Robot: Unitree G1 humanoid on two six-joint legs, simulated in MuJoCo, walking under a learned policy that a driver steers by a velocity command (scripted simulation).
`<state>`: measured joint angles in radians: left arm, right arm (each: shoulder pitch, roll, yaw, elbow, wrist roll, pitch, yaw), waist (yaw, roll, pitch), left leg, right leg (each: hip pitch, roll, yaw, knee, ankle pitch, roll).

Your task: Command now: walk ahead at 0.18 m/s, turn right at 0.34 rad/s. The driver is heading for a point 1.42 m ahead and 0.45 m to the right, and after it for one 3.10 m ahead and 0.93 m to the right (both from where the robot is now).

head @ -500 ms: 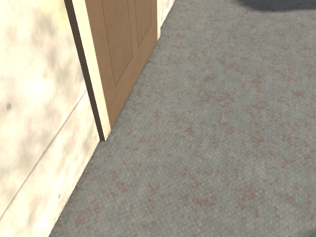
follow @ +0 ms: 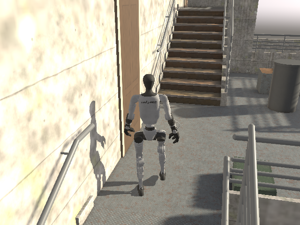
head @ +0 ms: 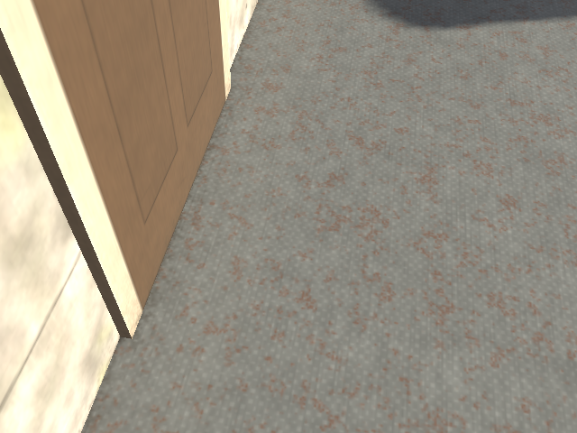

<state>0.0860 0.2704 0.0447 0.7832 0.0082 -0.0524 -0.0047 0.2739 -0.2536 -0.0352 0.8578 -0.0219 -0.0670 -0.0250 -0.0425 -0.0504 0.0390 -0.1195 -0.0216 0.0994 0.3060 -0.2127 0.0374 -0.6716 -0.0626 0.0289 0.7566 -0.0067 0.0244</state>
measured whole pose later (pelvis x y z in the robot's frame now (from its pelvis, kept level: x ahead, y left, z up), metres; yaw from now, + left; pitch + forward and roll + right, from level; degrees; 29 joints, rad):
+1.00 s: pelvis +0.20 -0.07 -0.01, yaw -32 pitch +2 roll +0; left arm 0.15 0.25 0.06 0.60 -0.04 -0.03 -0.02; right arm 0.45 -0.21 -0.05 0.87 0.01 -0.07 -0.01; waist -0.10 -0.04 -0.03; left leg 0.00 0.06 0.06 0.29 -0.33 -0.02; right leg -0.62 -0.05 0.02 0.75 -0.10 0.01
